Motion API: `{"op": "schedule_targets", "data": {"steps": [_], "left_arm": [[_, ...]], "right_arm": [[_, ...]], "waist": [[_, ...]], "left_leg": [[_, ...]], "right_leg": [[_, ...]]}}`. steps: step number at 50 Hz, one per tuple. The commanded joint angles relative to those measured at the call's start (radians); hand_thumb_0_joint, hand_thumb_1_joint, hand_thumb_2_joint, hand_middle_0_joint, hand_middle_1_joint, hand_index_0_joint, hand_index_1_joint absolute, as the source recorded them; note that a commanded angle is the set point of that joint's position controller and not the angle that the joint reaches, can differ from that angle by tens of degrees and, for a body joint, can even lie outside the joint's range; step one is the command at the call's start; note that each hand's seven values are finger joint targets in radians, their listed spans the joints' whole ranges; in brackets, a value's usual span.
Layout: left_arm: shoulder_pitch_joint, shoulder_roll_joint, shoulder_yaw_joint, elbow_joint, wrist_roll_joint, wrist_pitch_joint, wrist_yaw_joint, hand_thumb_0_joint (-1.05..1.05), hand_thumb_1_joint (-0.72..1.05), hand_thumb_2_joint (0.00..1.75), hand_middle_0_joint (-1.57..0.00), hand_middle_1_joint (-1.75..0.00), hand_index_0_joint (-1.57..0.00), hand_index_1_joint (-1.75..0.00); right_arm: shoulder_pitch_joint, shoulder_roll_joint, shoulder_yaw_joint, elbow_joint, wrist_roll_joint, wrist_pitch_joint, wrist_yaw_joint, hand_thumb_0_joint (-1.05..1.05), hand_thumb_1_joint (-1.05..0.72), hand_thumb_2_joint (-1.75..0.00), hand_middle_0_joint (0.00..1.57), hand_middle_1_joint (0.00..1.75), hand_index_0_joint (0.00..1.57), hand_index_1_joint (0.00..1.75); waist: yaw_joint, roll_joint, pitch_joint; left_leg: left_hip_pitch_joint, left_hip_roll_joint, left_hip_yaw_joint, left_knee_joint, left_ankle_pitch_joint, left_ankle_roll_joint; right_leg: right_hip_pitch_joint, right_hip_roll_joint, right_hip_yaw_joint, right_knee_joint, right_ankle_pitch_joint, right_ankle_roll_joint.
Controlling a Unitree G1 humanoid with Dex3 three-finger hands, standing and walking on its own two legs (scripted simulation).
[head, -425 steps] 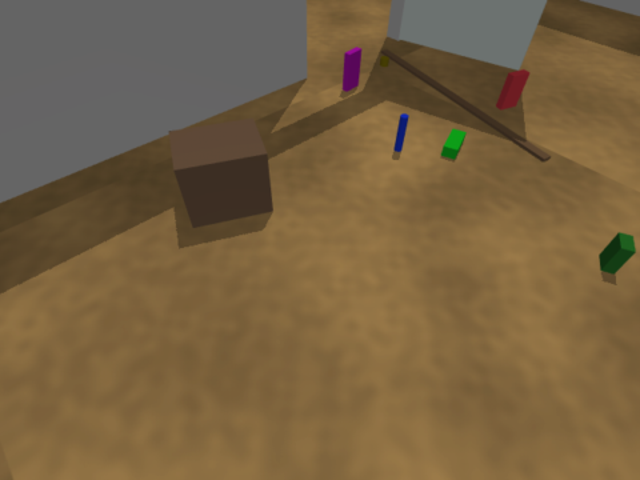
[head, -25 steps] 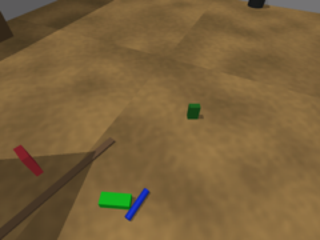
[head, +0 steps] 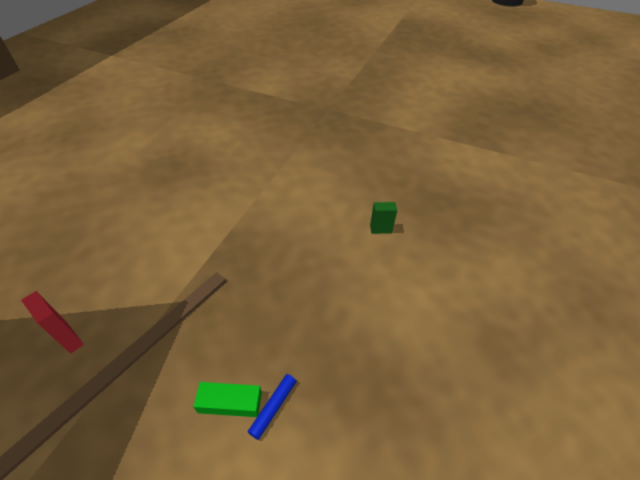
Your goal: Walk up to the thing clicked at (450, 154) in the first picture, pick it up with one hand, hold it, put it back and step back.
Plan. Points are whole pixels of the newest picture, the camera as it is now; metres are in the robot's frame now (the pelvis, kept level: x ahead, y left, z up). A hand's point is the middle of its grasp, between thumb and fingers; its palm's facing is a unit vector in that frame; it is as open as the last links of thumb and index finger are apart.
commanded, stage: stand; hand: left
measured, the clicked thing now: (228, 399) +0.47 +0.29 -0.75
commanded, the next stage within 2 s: none
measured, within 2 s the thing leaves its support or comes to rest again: neither
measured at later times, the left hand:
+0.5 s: hand out of the picture +0.07 +0.24 -0.16, palm faces -0.04 -0.94 -0.34, open 7.4 cm
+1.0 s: hand out of the picture +0.08 +0.24 -0.16, palm faces -0.05 -0.94 -0.34, open 7.4 cm
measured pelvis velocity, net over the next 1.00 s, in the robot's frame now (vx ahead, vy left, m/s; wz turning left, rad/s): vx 0.00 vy -0.02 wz -0.02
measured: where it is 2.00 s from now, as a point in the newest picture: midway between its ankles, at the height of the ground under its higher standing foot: outside the picture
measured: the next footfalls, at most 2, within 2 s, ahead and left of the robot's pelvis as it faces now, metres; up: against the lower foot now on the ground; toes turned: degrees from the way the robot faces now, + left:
none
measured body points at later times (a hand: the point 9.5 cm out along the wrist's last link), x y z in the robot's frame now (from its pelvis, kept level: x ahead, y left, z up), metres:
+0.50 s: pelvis -0.01 -0.01 +0.00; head +0.01 -0.02 +0.45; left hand +0.07 +0.29 -0.13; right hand +0.06 -0.32 -0.14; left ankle +0.01 +0.13 -0.75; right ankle -0.02 -0.13 -0.75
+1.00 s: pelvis +0.00 -0.02 +0.00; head +0.01 -0.01 +0.45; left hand +0.08 +0.28 -0.13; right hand +0.07 -0.32 -0.13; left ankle +0.01 +0.13 -0.75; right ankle -0.02 -0.13 -0.75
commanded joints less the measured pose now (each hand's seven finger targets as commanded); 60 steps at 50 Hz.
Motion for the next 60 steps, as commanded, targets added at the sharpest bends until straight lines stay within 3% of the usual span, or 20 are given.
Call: {"op": "schedule_targets", "data": {"steps": [1,5,8,12,16,21,28,31,36,39,42,46,53,56,60], "left_arm": [[-0.026,0.216,0.041,-0.046,-0.002,-0.023,0.011,0.0,0.9,0.9,-0.2,-0.3,-0.2,-0.3],[-0.026,0.214,0.037,-0.044,0.0,-0.024,0.009,0.0,0.9,0.9,-0.2,-0.3,-0.2,-0.3],[-0.026,0.215,0.037,-0.05,-0.001,-0.028,0.008,0.0,0.9,0.9,-0.2,-0.3,-0.2,-0.3],[-0.023,0.217,0.037,-0.049,0.0,-0.026,0.009,0.0,0.9,0.9,-0.2,-0.3,-0.2,-0.3],[-0.027,0.218,0.038,-0.05,-0.002,-0.022,0.006,0.0,0.9,0.9,-0.2,-0.3,-0.2,-0.3],[-0.01,0.219,0.037,-0.048,-0.002,-0.025,0.006,0.0,0.9,0.9,-0.2,-0.3,-0.2,-0.3],[-0.015,0.222,0.036,-0.053,-0.002,-0.021,0.005,0.0,0.9,0.9,-0.2,-0.3,-0.2,-0.3],[0.0,0.217,0.033,-0.053,-0.001,-0.023,0.006,0.0,0.9,0.9,-0.2,-0.3,-0.2,-0.3],[-0.005,0.22,0.033,-0.055,-0.003,-0.023,0.007,0.0,0.9,0.9,-0.2,-0.3,-0.2,-0.3],[-0.006,0.217,0.032,-0.055,-0.001,-0.022,0.005,0.0,0.9,0.9,-0.2,-0.3,-0.2,-0.3],[-0.001,0.225,0.035,-0.052,-0.003,-0.024,0.008,0.0,0.9,0.9,-0.2,-0.3,-0.2,-0.3],[-0.005,0.214,0.032,-0.053,-0.003,-0.023,0.006,0.0,0.9,0.9,-0.2,-0.3,-0.2,-0.3],[-0.001,0.219,0.033,-0.057,-0.005,-0.023,0.005,0.0,0.9,0.9,-0.2,-0.3,-0.2,-0.3],[-0.009,0.219,0.034,-0.055,-0.004,-0.021,0.005,0.0,0.9,0.9,-0.2,-0.3,-0.2,-0.3],[-0.006,0.219,0.032,-0.057,-0.003,-0.021,0.005,0.0,0.9,0.9,-0.2,-0.3,-0.2,-0.3]], "right_arm": [[-0.047,-0.206,-0.04,-0.054,0.005,-0.017,-0.013,0.0,-0.9,-0.9,0.2,0.3,0.2,0.3],[-0.043,-0.207,-0.039,-0.051,0.004,-0.014,-0.01,0.0,-0.9,-0.9,0.2,0.3,0.2,0.3],[-0.035,-0.212,-0.04,-0.049,0.005,-0.016,-0.01,0.0,-0.9,-0.9,0.2,0.3,0.2,0.3],[-0.036,-0.207,-0.037,-0.046,0.004,-0.014,-0.009,0.0,-0.9,-0.9,0.2,0.3,0.2,0.3],[-0.027,-0.212,-0.036,-0.042,0.003,-0.014,-0.009,0.0,-0.9,-0.9,0.2,0.3,0.2,0.3],[-0.016,-0.209,-0.037,-0.047,0.002,-0.017,-0.01,0.0,-0.9,-0.9,0.2,0.3,0.2,0.3],[-0.003,-0.209,-0.034,-0.042,0.002,-0.014,-0.01,0.0,-0.9,-0.9,0.2,0.3,0.2,0.3],[-0.003,-0.212,-0.034,-0.045,0.001,-0.016,-0.01,0.0,-0.9,-0.9,0.2,0.3,0.2,0.3],[0.012,-0.21,-0.031,-0.044,0.002,-0.014,-0.011,0.0,-0.9,-0.9,0.2,0.3,0.2,0.3],[0.004,-0.217,-0.031,-0.046,0.003,-0.017,-0.013,0.0,-0.9,-0.9,0.2,0.3,0.2,0.3],[0.011,-0.208,-0.028,-0.047,0.002,-0.015,-0.011,0.0,-0.9,-0.9,0.2,0.3,0.2,0.3],[0.015,-0.214,-0.027,-0.047,0.003,-0.015,-0.013,0.0,-0.9,-0.9,0.2,0.3,0.2,0.3],[0.009,-0.217,-0.027,-0.053,0.002,-0.018,-0.015,0.0,-0.9,-0.9,0.2,0.3,0.2,0.3],[0.014,-0.214,-0.027,-0.052,0.002,-0.015,-0.017,0.0,-0.9,-0.9,0.2,0.3,0.2,0.3],[0.009,-0.213,-0.025,-0.054,0.003,-0.019,-0.015,0.0,-0.9,-0.9,0.2,0.3,0.2,0.3]], "waist": [[0.002,0.015,-0.126],[-0.002,0.005,-0.098],[-0.005,0.009,-0.13],[-0.004,0.015,-0.092],[-0.004,0.021,-0.087],[-0.002,-0.005,-0.119],[-0.005,0.007,-0.086],[0.001,0.003,-0.102],[-0.004,0.01,-0.097],[-0.001,0.024,-0.11],[0.001,-0.007,-0.1],[-0.002,0.015,-0.077],[0.002,0.019,-0.103],[-0.001,0.009,-0.096],[-0.001,0.012,-0.103]], "left_leg": [[0.02,0.125,-0.072,-0.038,0.227,0.02],[0.006,0.123,-0.072,-0.045,0.179,0.017],[0.027,0.125,-0.064,-0.031,0.211,0.017],[0.007,0.118,-0.065,-0.043,0.126,0.013],[-0.008,0.122,-0.068,-0.05,0.106,0.015],[0.014,0.126,-0.063,-0.031,0.173,0.016],[0.001,0.123,-0.066,-0.044,0.111,0.011],[0.007,0.128,-0.063,-0.031,0.166,0.013],[-0.002,0.125,-0.06,-0.04,0.121,0.013],[0.018,0.133,-0.061,-0.033,0.18,0.017],[0.004,0.13,-0.059,-0.033,0.172,0.015],[-0.003,0.127,-0.057,-0.042,0.131,0.015],[0.019,0.134,-0.055,-0.031,0.214,0.013],[0.011,0.132,-0.053,-0.039,0.165,0.014],[0.029,0.137,-0.054,-0.037,0.2,0.012]], "right_leg": [[0.053,-0.102,0.086,-0.044,0.156,-0.035],[0.03,-0.1,0.089,-0.062,0.114,-0.036],[0.043,-0.107,0.096,-0.056,0.176,-0.038],[0.01,-0.1,0.103,-0.077,0.091,-0.036],[0.011,-0.096,0.104,-0.074,0.056,-0.041],[0.032,-0.1,0.104,-0.06,0.141,-0.043],[-0.008,-0.091,0.108,-0.071,0.056,-0.045],[0.012,-0.091,0.105,-0.059,0.13,-0.042],[0.006,-0.093,0.114,-0.068,0.086,-0.043],[0.017,-0.094,0.11,-0.054,0.142,-0.045],[0.027,-0.092,0.106,-0.056,0.149,-0.041],[0.002,-0.091,0.113,-0.066,0.102,-0.041],[0.025,-0.09,0.108,-0.047,0.185,-0.043],[0.018,-0.091,0.11,-0.053,0.127,-0.043],[0.016,-0.089,0.109,-0.05,0.164,-0.046]]}}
